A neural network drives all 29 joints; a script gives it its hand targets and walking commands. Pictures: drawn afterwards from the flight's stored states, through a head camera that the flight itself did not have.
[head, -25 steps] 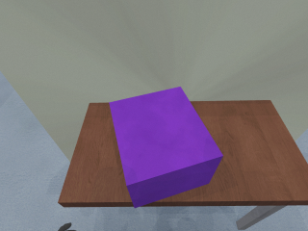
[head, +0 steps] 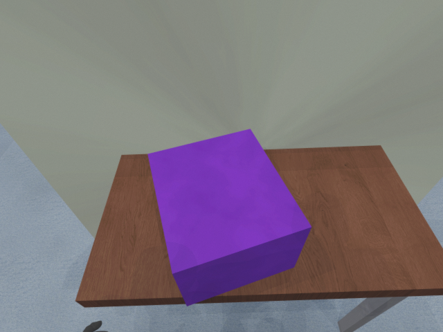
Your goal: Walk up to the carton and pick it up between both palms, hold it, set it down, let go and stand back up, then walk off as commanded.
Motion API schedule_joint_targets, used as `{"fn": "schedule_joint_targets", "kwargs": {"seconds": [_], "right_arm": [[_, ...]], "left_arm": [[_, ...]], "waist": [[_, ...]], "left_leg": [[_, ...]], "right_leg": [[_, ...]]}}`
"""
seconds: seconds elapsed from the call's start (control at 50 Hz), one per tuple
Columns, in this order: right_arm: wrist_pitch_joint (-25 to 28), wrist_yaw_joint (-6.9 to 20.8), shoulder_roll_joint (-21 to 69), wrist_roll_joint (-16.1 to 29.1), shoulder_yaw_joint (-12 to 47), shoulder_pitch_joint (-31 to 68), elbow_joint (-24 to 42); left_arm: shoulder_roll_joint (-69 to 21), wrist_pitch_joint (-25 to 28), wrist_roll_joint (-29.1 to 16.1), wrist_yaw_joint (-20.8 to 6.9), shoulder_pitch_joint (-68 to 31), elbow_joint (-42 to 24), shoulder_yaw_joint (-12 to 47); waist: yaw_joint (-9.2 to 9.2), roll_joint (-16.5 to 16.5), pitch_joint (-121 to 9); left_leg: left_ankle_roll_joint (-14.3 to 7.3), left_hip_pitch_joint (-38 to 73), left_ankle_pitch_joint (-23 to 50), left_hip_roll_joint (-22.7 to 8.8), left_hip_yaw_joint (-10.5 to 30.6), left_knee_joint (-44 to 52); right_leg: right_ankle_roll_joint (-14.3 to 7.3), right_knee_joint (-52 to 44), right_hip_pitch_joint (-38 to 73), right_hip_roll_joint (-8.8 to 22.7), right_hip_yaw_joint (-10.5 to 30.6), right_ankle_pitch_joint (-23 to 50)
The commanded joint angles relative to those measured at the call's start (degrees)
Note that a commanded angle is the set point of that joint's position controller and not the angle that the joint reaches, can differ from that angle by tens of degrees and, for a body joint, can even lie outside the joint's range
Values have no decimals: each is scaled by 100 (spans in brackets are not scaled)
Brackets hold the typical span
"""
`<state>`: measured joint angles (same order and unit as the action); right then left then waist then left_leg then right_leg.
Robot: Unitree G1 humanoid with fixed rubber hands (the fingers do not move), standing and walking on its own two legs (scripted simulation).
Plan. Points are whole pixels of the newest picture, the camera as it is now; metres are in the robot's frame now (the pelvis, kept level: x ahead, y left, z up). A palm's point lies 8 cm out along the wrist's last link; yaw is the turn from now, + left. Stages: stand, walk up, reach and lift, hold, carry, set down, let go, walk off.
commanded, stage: walk up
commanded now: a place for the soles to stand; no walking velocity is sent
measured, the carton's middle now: (221, 210) +0.38 +0.04 -0.05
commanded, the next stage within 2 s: reach and lift in 0.36 s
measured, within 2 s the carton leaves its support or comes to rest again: neither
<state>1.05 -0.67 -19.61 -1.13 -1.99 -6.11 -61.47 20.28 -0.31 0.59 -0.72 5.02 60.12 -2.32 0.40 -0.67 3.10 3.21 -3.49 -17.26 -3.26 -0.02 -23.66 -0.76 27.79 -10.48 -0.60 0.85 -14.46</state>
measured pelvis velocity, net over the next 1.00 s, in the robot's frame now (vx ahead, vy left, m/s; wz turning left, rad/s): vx -0.04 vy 0.01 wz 0.01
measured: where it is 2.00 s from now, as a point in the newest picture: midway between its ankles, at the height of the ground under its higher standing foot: outside the picture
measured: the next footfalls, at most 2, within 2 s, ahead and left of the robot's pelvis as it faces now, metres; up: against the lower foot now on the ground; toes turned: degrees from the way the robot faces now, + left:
none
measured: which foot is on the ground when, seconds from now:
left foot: down 0.00-1.00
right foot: down 0.00-1.00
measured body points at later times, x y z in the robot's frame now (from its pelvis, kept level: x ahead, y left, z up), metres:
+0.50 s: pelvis -0.03 +0.00 -0.01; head +0.03 +0.01 +0.43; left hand +0.13 +0.30 -0.13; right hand +0.10 -0.30 -0.13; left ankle -0.05 +0.16 -0.74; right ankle +0.01 -0.11 -0.74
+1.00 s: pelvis -0.04 +0.01 -0.01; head -0.05 +0.02 +0.44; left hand +0.12 +0.27 -0.08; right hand +0.12 -0.28 -0.09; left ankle -0.05 +0.16 -0.74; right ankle +0.01 -0.11 -0.74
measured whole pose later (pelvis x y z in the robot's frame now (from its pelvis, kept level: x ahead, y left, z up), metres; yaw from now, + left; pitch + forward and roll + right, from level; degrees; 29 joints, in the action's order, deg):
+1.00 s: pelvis -0.04 +0.01 -0.01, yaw +1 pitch -6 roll +0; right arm 5.1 8.3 -18.8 -0.8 -7.3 -7.2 -46.6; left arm 13.2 -22.1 0.5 5.0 11.4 22.3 -2.7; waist -0.3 -0.5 5.1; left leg 2.7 -6.3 -17.9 -3.1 0.9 -30.5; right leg 0.0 29.5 -10.7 -0.3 0.2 -12.5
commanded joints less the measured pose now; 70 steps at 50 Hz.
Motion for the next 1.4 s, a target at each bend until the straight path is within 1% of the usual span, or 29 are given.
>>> {"fn": "schedule_joint_targets", "kwargs": {"seconds": [0.0, 0.06, 0.08, 0.14, 0.16, 0.18, 0.24, 0.28, 0.3, 0.34, 0.36, 0.4, 0.44, 0.5, 0.56, 0.64, 0.72, 0.8, 0.88, 1.02, 1.06, 1.08, 1.12, 1.16, 1.18, 1.2, 1.32, 1.36, 1.38], "right_arm": [[88, -42, -1246, 3, -214, 150, 333], [146, -33, -1282, 2, -217, 217, 378], [123, -37, -1350, 28, -220, 184, 417], [87, -71, -1223, 17, -220, 71, 439], [118, -50, -1336, 28, -202, 63, 437], [133, -61, -1347, 24, -222, -122, 377], [126, -50, -1269, 3, -209, 138, 412], [97, -24, -1328, 6, -244, 31, 427], [84, -15, -1292, -23, -261, -45, 416], [108, -25, -1271, 6, -280, 39, 431], [978, 68, -656, -544, -637, 2050, 1233], [884, 368, -887, -670, -736, 1671, 852], [919, 439, -1014, -432, -784, 1057, 1005], [876, 417, -1330, -112, -786, 480, 835], [1080, 463, -1609, 102, -655, 195, 1001], [1260, 471, -1372, 118, -706, 287, 1261], [1161, 672, -1293, 287, -768, 360, 1397], [849, 747, -1133, 154, -822, 341, 1661], [646, 826, -1145, 109, -807, 306, 2066], [442, 1016, -1083, 188, -846, 282, 2536], [527, 1067, -1200, 176, -968, 419, 2832], [555, 1073, -1086, 217, -847, 397, 2841], [484, 1110, -1182, 227, -893, 465, 3008], [433, 1108, -1137, 286, -743, 197, 3031], [501, 1101, -1251, 322, -849, 185, 3255], [497, 1124, -1200, 437, -622, 250, 3277], [689, 1102, -1186, 689, -625, 225, 3634], [718, 1118, -1107, 753, -683, 66, 3360], [817, 1131, -1070, 852, -610, 17, 3194]], "left_arm": [[1238, 108, 4, 50, -246, -414, -247], [1150, 96, 14, 20, -185, -365, -253], [1109, 116, 1, 33, -232, -286, -218], [1241, 92, 47, 32, -404, -396, -268], [1116, 96, 2, 32, -228, -332, -203], [1029, 128, 31, 24, -340, -390, -187], [1130, 92, 31, 13, -266, -314, -226], [1250, 108, 16, 34, -248, -307, -320], [1303, 94, 55, 16, -279, -375, -338], [1242, 109, 77, 19, -268, -410, -277], [1263, -928, 137, 160, -2218, -2153, -658], [884, -1897, 11, 253, -1629, -2376, -608], [731, -2205, 154, 205, -1188, -2994, -376], [549, -2602, 296, 149, -492, -3650, -461], [479, -2514, 504, 192, 195, -4029, -618], [310, -2259, 348, 308, 281, -4167, -562], [8, -2085, 209, 462, 27, -4545, -365], [-1, -2033, 52, 517, -278, -4690, -177], [-9, -1992, -42, 560, -174, -4608, -223], [-211, -1860, -20, 740, -35, -4790, -207], [-262, -1787, -48, 806, -50, -4911, -160], [-303, -1689, -9, 836, 21, -4819, -256], [-280, -1679, -66, 830, -79, -4547, -244], [-390, -1656, 51, 809, 344, -4542, -292], [-411, -1568, -36, 809, 276, -4657, -379], [-393, -1497, 59, 833, 315, -4577, -477], [-398, -1024, -23, 899, 143, -4872, -487], [-584, -918, -165, 952, 221, -5069, -131], [-665, -766, -139, 988, 359, -5241, -157]], "waist": [[-36, -80, -211], [-123, 15, -391], [-79, 390, -558], [43, -150, -255], [35, 158, -457], [105, -170, -482], [-95, 215, -279], [-8, -263, -158], [13, -84, -202], [61, -379, -298], [-99, -99, 235], [-9, -213, 308], [26, -341, -450], [24, 238, -1435], [-83, 270, -2245], [-191, 57, -1523], [-27, 282, -801], [89, 73, 170], [82, -207, -52], [28, 198, -259], [16, 36, -656], [-231, 71, -539], [-61, -319, -245], [-267, -221, -72], [-194, -523, -280], [-301, -316, -251], [-351, -683, -538], [-132, -378, -467], [-214, -121, -526]], "left_leg": [[-373, -640, 1608, -297, -93, 365], [-341, -197, 1576, -414, -60, 494], [-395, -225, 1494, -392, -129, 457], [-431, -596, 1089, -359, -133, 420], [-454, -305, 1175, -393, -35, 489], [-463, -228, 1408, -417, 30, 625], [-442, -516, 721, -377, -86, 582], [-442, -505, 740, -274, -74, 434], [-432, -487, 756, -289, -246, 311], [-418, -242, 482, -125, -177, 178], [-184, -1956, 287, 541, -790, -443], [-127, -1897, -36, 311, -710, -474], [-198, -1232, 535, 290, -581, -746], [23, -266, 1865, 246, -428, -1115], [30, 466, 3161, 319, -295, -1284], [87, 65, 2535, 336, -245, -927], [121, -71, 1735, 330, -338, -457], [-64, -785, 30, 271, -457, 49], [-161, -896, 105, 371, -522, 89], [-176, -1337, -428, 249, -481, 411], [-193, -1345, -554, 206, -398, 328], [-186, -1427, -360, 252, -502, 407], [-310, -1466, -677, 291, -503, 417], [-270, -1303, -310, 292, -528, 474], [-280, -1371, -262, 300, -541, 424], [-285, -1501, -384, 279, -582, 385], [-324, -1334, -119, 341, -560, 438], [-275, -1274, -349, 261, -507, 507], [-243, -1136, -261, 258, -536, 509]], "right_leg": [[-257, -484, 571, 657, 454, 1659], [-120, -538, 251, 577, 261, 1701], [-202, -454, 375, 563, 388, 1472], [-289, -634, 383, 650, 456, 1069], [-298, -648, 251, 696, 507, 1206], [-273, -583, 299, 617, 518, 1552], [-236, -691, 152, 549, 508, 709], [-262, -866, 199, 623, 579, 494], [-243, -878, 287, 757, 680, 657], [-423, -1079, -58, 806, 969, 511], [43, -117, -562, 97, -448, 167], [22, -3, -356, 109, -258, -88], [-38, 151, -202, -60, -426, 781], [-65, 219, 41, -100, -570, 1711], [-24, 193, 185, -233, -543, 2707], [-42, 4, 253, -169, -507, 2218], [-63, -332, 75, -247, -570, 1162], [-21, -498, 12, -118, -543, 454], [7, -593, 135, -82, -399, 551], [-109, -535, 508, -72, -443, 227], [-85, -404, 528, -108, -487, 132], [-80, -520, 541, -44, -397, 111], [11, -659, 396, -18, -368, -354], [-25, -677, 387, -57, -364, -93], [28, -619, 410, -72, -358, 20], [12, -512, 411, -89, -353, -132], [107, -709, 345, -64, -231, -146], [83, -659, 216, -76, -305, -117], [4, -693, 257, -41, -255, -107]]}}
